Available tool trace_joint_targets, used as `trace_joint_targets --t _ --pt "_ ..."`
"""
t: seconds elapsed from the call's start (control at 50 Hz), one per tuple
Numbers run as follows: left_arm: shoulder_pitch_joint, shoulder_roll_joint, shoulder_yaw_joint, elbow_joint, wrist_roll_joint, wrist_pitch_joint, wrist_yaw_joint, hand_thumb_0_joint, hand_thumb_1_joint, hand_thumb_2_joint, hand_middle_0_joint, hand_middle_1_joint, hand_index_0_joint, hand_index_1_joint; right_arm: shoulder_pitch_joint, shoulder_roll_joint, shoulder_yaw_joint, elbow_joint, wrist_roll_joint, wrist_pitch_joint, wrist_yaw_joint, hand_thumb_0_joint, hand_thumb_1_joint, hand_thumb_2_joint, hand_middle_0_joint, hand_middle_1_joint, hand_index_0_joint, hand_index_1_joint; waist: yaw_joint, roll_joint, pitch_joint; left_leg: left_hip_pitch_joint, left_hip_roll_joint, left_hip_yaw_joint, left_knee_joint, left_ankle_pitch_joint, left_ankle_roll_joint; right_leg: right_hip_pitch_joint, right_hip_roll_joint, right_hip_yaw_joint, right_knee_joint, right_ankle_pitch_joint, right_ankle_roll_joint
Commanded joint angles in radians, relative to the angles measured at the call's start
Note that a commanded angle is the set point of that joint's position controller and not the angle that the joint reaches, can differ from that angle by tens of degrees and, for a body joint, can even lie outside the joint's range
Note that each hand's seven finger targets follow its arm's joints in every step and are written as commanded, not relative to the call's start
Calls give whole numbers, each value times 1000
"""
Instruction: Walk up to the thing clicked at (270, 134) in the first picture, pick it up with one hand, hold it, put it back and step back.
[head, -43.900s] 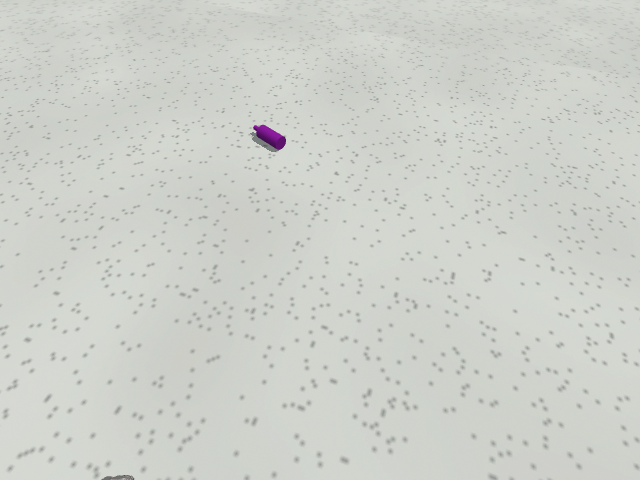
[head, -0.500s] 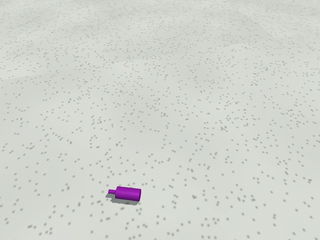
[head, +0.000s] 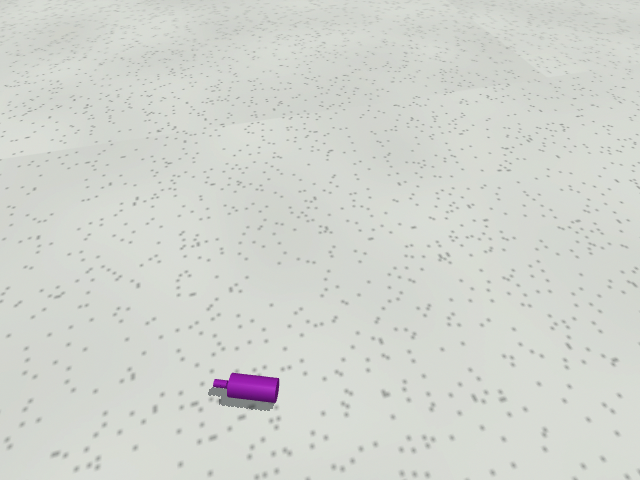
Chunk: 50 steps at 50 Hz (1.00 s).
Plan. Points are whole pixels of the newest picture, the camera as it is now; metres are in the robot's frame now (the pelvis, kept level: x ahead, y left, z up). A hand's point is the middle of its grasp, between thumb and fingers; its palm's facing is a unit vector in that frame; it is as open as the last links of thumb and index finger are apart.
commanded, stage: stand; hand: left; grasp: from above
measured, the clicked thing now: (245, 386) +0.47 +0.25 -0.75
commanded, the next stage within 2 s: step back in 0.12 s
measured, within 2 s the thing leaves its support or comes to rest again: neither
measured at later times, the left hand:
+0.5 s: hand out of the picture +0.10 +0.33 -0.19, palm faces -0.01 -0.93 -0.36, open 7.4 cm
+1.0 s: hand out of the picture -0.08 +0.33 -0.15, palm faces -0.07 -0.90 -0.42, open 7.4 cm
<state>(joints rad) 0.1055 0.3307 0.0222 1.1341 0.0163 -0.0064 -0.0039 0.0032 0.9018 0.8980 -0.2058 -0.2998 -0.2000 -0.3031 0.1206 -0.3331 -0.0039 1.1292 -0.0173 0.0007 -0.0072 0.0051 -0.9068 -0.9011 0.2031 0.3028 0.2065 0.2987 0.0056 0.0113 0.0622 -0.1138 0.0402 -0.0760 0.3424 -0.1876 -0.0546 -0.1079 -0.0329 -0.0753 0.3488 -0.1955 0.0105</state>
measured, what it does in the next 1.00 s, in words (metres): walks backwards: right foot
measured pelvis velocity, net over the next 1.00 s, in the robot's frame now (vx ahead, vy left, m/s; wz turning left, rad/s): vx -0.18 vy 0.06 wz -0.09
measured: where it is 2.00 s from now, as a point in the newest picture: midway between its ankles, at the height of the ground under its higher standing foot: outside the picture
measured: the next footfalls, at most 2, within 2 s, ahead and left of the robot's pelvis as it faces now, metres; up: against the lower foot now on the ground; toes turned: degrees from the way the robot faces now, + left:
right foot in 0.88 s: -0.13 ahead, -0.03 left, +0.00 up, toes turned -3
left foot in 1.34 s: -0.27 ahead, +0.20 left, +0.00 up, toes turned -2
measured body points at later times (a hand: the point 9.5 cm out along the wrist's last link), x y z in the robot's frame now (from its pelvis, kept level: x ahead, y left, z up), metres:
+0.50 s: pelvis -0.07 +0.07 -0.02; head +0.02 +0.10 +0.42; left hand +0.09 +0.38 -0.16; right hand -0.01 -0.26 -0.13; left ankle -0.05 +0.15 -0.75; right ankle -0.03 -0.11 -0.70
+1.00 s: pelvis -0.18 +0.06 -0.02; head -0.14 +0.04 +0.43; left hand -0.08 +0.37 -0.13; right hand -0.08 -0.25 -0.15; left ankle -0.10 +0.16 -0.71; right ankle -0.17 -0.03 -0.75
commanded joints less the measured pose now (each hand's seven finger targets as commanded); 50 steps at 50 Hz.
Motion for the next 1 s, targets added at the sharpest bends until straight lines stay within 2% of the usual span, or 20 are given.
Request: trace_joint_targets --t 0.0,0.08,0.12,0.2,0.22,0.34,0.36,0.38,0.4,0.42,0.44,0.5,0.54,0.68,0.8,0.86,0.9,0.92,0.94,0.98 --pt "-30 216 41 -57 -2 -22 15 0 900 900 -200 -300 -200 -300 -24 -200 -38 -58 1 -23 -9 0 -900 -900 200 300 200 300 0 -5 -70 -30 73 -36 -51 131 60 30 -101 91 -63 64 -27" --pt "-24 217 40 -61 -4 -25 16 0 900 900 -200 -300 -200 -300 -26 -204 -39 -60 4 -24 -9 0 -900 -900 200 300 200 300 1 -11 -106 -12 74 -29 -35 187 60 60 -108 90 -47 159 -27" --pt "-8 300 98 -95 -33 -11 24 0 900 900 -200 -300 -200 -300 -49 -236 -57 -118 19 0 -3 0 -900 -900 200 300 200 300 -4 -27 -33 -111 17 16 175 360 85 33 -137 121 42 459 -74" --pt "-74 311 111 -180 -7 -2 32 0 900 900 -200 -300 -200 -300 19 -218 -79 -157 18 37 2 0 -900 -900 200 300 200 300 -23 -187 -78 -170 -88 28 571 -310 95 -75 -343 274 -12 445 -257" --pt "-96 309 115 -203 3 1 31 0 900 900 -200 -300 -200 -300 39 -225 -84 -167 16 46 7 0 -900 -900 200 300 200 300 -32 -172 -73 -153 -70 3 622 -337 103 -144 -345 256 2 389 -266" --pt "-141 282 98 -280 -1 29 31 0 900 900 -200 -300 -200 -300 115 -225 -98 -196 6 35 12 0 -900 -900 200 300 200 300 -49 -168 -108 -142 -43 56 218 -61 96 -83 -218 146 248 336 -149" --pt "-146 261 91 -291 -11 41 29 0 900 900 -200 -300 -200 -300 126 -229 -105 -198 -7 29 7 0 -900 -900 200 300 200 300 -63 -92 -80 -126 -13 12 92 135 80 -116 -163 121 336 243 -105" --pt "-100 203 84 -300 -26 52 30 0 900 900 -200 -300 -200 -300 86 -296 -120 -217 -28 22 3 0 -900 -900 200 300 200 300 -30 127 -75 -78 123 -198 20 415 107 -227 -1 85 482 11 -58" --pt "-86 179 81 -301 -26 61 38 0 900 900 -200 -300 -200 -300 74 -352 -130 -231 -31 16 0 0 -900 -900 200 300 200 300 -23 207 -75 2 209 -334 20 579 156 -377 134 164 589 -415 -48" --pt "-56 201 85 -291 -19 66 49 0 900 900 -200 -300 -200 -300 65 -378 -132 -244 -23 14 -4 0 -900 -900 200 300 200 300 -29 164 -104 -39 261 -340 60 626 215 -343 124 253 697 -480 -45" --pt "-65 210 85 -280 -17 64 55 0 900 900 -200 -300 -200 -300 53 -380 -134 -259 -20 12 -8 0 -900 -900 200 300 200 300 -47 202 -116 -73 279 -398 37 557 228 -342 134 278 764 -465 -47" --pt "10 233 88 -261 -31 68 53 0 900 900 -200 -300 -200 -300 -60 -287 -114 -296 -18 8 -23 0 -900 -900 200 300 200 300 25 148 -150 41 120 -126 116 542 124 -416 126 300 818 -275 -45" --pt "39 237 95 -267 -17 66 50 0 900 900 -200 -300 -200 -300 -7 -249 -111 -298 -8 4 -31 0 -900 -900 200 300 200 300 17 121 -193 164 121 -127 133 553 100 -421 119 262 799 -237 -26" --pt "7 224 98 -305 -7 49 45 0 900 900 -200 -300 -200 -300 71 -261 -121 -311 -5 12 -38 0 -900 -900 200 300 200 300 -58 112 -115 165 216 -177 124 558 220 -351 80 202 543 -309 5" --pt "122 228 110 -273 6 45 18 0 900 900 -200 -300 -200 -300 -19 -301 -127 -340 -6 10 -27 0 -900 -900 200 300 200 300 -14 103 -133 -54 260 -220 41 159 265 -158 41 126 402 -266 -42" --pt "207 224 119 -256 12 35 9 0 900 900 -200 -300 -200 -300 -74 -284 -119 -345 4 16 -19 0 -900 -900 200 300 200 300 34 16 -129 -202 174 -127 117 11 179 -26 17 163 199 -97 -98" --pt "146 296 135 -300 17 26 7 0 900 900 -200 -300 -200 -300 -70 -225 -99 -350 14 19 -14 0 -900 -900 200 300 200 300 19 -219 -37 -373 -55 30 380 -244 66 -85 -205 500 -25 -92 -207" --pt "77 372 147 -342 24 24 9 0 900 900 -200 -300 -200 -300 -69 -227 -106 -346 10 25 -20 0 -900 -900 200 300 200 300 41 -313 0 -344 -144 21 642 -413 45 -254 -359 652 -88 -66 -338" --pt "18 356 147 -375 28 21 14 0 900 900 -200 -300 -200 -300 -32 -247 -111 -328 4 29 -21 0 -900 -900 200 300 200 300 18 -253 43 -294 -134 -68 788 -402 41 -370 -371 663 -101 -61 -342" --pt "-27 275 126 -392 20 13 22 0 900 900 -200 -300 -200 -300 21 -242 -103 -288 16 30 -13 0 -900 -900 200 300 200 300 -15 -118 46 -289 -174 -115 831 -279 52 -312 -217 414 -46 104 -241"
